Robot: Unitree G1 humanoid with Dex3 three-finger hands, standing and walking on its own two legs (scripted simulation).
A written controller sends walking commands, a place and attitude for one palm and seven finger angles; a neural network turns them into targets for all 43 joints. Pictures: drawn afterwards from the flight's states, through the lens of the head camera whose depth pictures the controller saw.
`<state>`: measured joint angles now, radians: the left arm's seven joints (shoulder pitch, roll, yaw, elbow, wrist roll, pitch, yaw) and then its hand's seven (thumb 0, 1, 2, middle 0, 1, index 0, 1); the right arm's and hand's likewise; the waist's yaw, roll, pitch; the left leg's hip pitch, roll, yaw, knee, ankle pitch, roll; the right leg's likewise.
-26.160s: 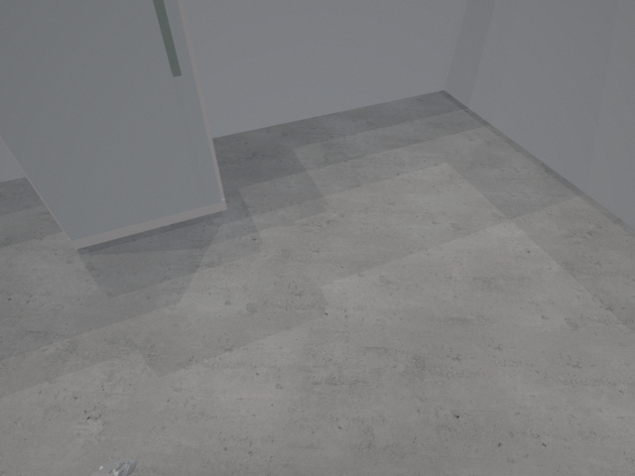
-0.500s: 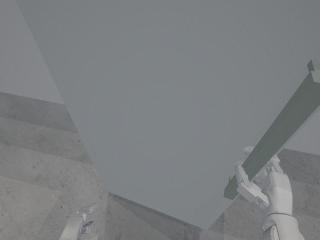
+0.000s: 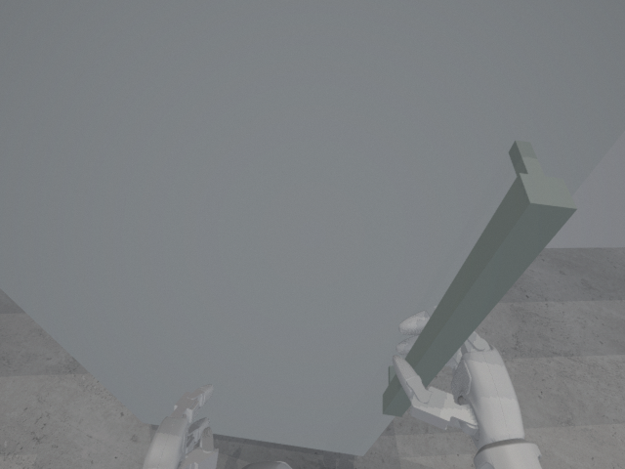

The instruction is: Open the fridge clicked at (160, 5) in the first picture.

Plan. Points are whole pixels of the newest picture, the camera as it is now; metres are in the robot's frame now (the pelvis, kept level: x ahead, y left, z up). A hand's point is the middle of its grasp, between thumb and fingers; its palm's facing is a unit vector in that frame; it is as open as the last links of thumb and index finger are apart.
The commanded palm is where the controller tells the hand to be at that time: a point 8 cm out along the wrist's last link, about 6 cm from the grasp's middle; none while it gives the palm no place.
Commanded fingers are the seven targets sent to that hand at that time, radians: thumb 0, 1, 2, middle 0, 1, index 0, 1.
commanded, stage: walk backward, drawing the door open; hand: right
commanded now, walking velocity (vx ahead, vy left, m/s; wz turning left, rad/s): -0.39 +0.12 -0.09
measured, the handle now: (435, 323) +0.25 -0.09 +0.13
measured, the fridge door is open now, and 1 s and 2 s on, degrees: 10 40 73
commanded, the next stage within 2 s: stop walking and hold the door back in 1.86 s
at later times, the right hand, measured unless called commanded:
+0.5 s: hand out of the picture +0.11 -0.05 +0.09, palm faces +0.08 +0.98 -0.16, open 6.7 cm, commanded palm +0.08 -0.09 +0.08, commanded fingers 0.00 -0.90 -0.90 0.45 1.40 0.45 1.40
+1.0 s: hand out of the picture -0.06 +0.04 +0.09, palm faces +0.20 +0.97 -0.17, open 7.0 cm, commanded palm -0.10 -0.01 +0.08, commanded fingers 0.00 -0.90 -0.90 0.45 1.40 0.45 1.40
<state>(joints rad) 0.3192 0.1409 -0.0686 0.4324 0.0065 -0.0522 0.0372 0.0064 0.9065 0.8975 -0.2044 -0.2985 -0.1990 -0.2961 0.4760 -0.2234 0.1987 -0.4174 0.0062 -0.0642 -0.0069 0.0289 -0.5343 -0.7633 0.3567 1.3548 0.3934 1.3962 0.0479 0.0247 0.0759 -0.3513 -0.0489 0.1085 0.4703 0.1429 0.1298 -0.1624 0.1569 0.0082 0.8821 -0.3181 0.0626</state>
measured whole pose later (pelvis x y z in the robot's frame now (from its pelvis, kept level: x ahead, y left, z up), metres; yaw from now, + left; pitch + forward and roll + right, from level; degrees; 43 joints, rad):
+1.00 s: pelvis -0.29 +0.21 +0.00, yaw -6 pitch -1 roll +0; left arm 0.20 0.19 0.02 0.59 0.06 -0.12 0.10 0.01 0.91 0.90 -0.20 -0.30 -0.19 -0.30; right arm 0.33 -0.20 -0.02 -0.25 -0.01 -0.16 -0.09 -0.03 -0.58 -0.71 0.36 1.35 0.27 1.35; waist 0.03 0.05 0.03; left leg -0.44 -0.04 0.10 0.89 -0.43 -0.02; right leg -0.25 0.02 -0.04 0.53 -0.25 -0.04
